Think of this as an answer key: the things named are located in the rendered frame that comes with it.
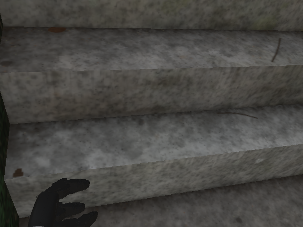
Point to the robot left hand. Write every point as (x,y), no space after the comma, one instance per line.
(48,211)

